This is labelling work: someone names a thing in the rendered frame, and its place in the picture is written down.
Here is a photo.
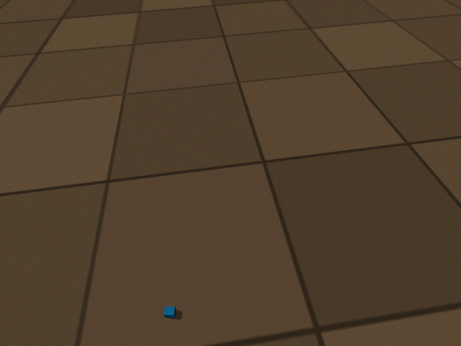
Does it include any small box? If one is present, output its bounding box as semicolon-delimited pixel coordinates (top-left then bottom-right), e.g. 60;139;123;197
164;306;176;318

